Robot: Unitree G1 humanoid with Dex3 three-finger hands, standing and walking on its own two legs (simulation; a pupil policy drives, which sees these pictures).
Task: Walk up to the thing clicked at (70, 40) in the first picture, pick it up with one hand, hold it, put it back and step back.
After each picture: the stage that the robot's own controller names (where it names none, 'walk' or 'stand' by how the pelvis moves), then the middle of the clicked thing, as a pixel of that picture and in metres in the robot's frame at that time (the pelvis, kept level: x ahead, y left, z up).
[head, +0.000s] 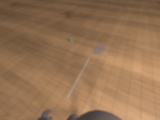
stand; (71, 39) +1.88 +0.60 -0.72
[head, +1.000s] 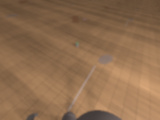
walk; (77, 44) +1.80 +0.31 -0.69
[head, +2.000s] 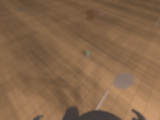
walk; (87, 54) +1.22 +0.08 -0.70
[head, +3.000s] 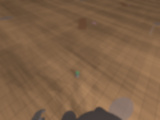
walk; (77, 74) +0.78 +0.15 -0.71
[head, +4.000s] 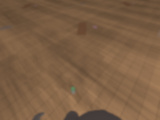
walk; (73, 90) +0.50 +0.22 -0.71
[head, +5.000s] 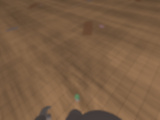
stand; (77, 97) +0.38 +0.18 -0.70
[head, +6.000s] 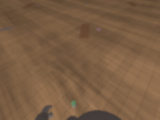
stand; (73, 104) +0.31 +0.18 -0.72
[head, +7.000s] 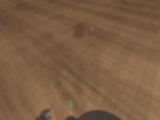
stand; (71, 103) +0.31 +0.22 -0.72
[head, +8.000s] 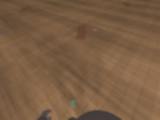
stand; (73, 103) +0.33 +0.21 -0.73
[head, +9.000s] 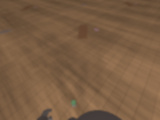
stand; (73, 103) +0.32 +0.20 -0.73
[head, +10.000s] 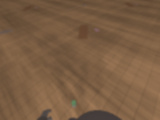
stand; (74, 103) +0.32 +0.20 -0.73
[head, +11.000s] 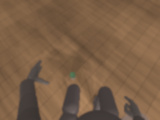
go down; (72, 75) +0.39 +0.16 -0.49
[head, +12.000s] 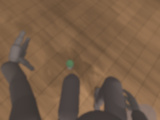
go down; (70, 64) +0.44 +0.18 -0.34
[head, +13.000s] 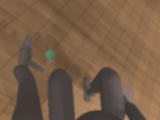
close in; (50, 56) +0.43 +0.21 -0.25
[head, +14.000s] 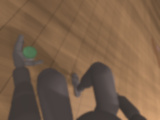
close; (29, 54) +0.43 +0.24 -0.23
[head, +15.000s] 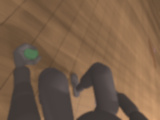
lift; (30, 55) +0.42 +0.23 -0.24
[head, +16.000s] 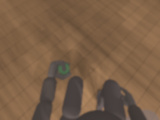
lift; (64, 71) +0.32 +0.20 -0.07
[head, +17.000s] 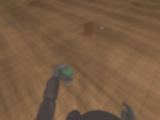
hold; (68, 76) +0.32 +0.17 +0.03
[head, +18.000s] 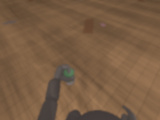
hold; (69, 76) +0.32 +0.16 +0.00
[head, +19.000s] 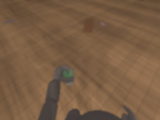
crouch; (69, 77) +0.32 +0.17 +0.00
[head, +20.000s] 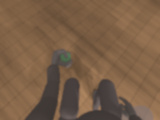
crouch; (66, 60) +0.42 +0.17 -0.09
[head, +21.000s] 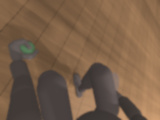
lower; (28, 51) +0.44 +0.24 -0.24
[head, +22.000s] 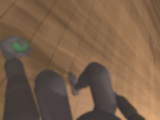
lower; (21, 49) +0.45 +0.26 -0.24
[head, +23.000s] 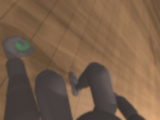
lower; (23, 48) +0.45 +0.25 -0.24
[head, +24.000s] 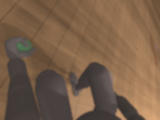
lower; (24, 49) +0.45 +0.25 -0.24
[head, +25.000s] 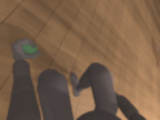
loosen; (29, 50) +0.44 +0.23 -0.24
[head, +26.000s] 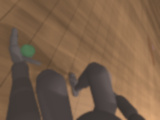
withdraw; (27, 52) +0.43 +0.23 -0.25
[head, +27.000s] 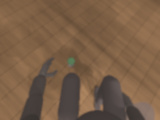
walk; (71, 62) +0.46 +0.17 -0.32
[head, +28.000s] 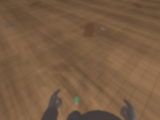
stand; (76, 100) +0.37 +0.13 -0.66
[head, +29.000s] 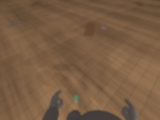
stand; (76, 98) +0.38 +0.15 -0.67
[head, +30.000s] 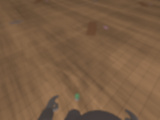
stand; (77, 97) +0.39 +0.14 -0.68
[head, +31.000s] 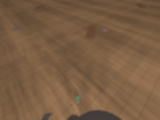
walk; (78, 99) +0.39 +0.16 -0.72
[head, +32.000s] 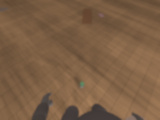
walk; (81, 84) +0.47 +0.06 -0.70
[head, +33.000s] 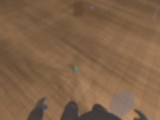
walk; (76, 69) +0.68 +0.19 -0.70
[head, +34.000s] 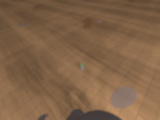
stand; (82, 66) +0.97 +0.24 -0.71
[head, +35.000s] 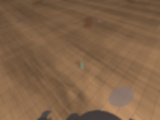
stand; (81, 65) +0.99 +0.19 -0.72
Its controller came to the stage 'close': yes
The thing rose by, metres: 0.71
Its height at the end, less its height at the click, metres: +0.00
